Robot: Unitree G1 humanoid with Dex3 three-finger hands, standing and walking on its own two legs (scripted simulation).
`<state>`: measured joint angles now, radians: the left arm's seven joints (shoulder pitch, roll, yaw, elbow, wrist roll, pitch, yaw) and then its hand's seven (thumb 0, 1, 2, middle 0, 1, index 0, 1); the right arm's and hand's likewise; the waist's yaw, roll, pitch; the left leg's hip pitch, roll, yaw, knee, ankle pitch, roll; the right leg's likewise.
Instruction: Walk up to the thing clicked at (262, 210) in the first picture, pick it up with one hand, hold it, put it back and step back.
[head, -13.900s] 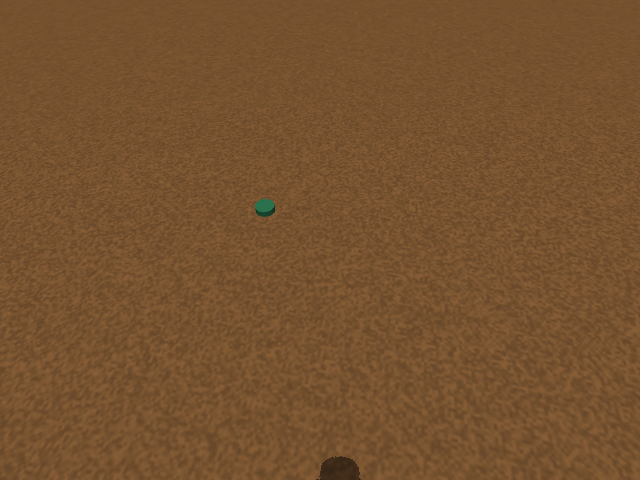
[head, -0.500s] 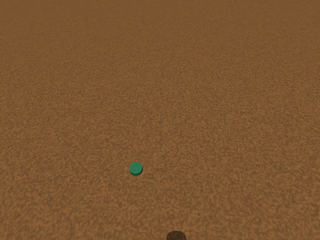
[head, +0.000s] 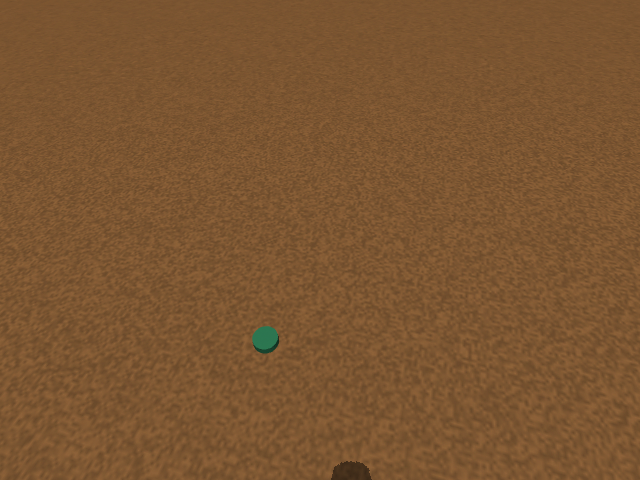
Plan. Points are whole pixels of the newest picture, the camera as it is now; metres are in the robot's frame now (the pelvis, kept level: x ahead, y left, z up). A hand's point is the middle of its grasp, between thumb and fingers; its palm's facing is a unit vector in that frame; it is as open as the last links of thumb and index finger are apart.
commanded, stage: stand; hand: left
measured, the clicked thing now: (265, 339) +0.73 +0.24 -0.77
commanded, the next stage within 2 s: walk up in 0.26 s
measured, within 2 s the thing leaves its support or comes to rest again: neither
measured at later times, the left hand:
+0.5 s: hand out of the picture +0.06 +0.30 -0.15, palm faces +0.05 -0.93 -0.35, open 7.3 cm
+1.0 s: hand (120, 421) +0.26 +0.34 -0.15, palm faces -0.11 -0.93 -0.35, open 7.3 cm
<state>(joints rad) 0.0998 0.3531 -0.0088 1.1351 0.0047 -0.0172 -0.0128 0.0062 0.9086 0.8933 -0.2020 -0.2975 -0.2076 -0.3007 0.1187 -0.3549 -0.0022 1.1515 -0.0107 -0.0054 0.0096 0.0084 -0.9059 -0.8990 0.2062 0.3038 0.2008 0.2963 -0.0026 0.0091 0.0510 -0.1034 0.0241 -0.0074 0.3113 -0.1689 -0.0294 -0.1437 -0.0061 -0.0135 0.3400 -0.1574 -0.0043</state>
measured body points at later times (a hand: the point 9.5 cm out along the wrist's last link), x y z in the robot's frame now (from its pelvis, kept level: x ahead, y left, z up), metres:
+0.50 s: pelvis +0.04 +0.03 +0.00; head +0.04 +0.03 +0.45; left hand +0.06 +0.35 -0.13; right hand +0.10 -0.31 -0.12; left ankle +0.09 +0.16 -0.72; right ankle +0.02 -0.11 -0.75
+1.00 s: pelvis +0.19 +0.06 -0.01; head +0.21 +0.07 +0.44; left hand +0.27 +0.39 -0.13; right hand +0.19 -0.26 -0.12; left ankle +0.13 +0.18 -0.75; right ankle +0.30 -0.10 -0.72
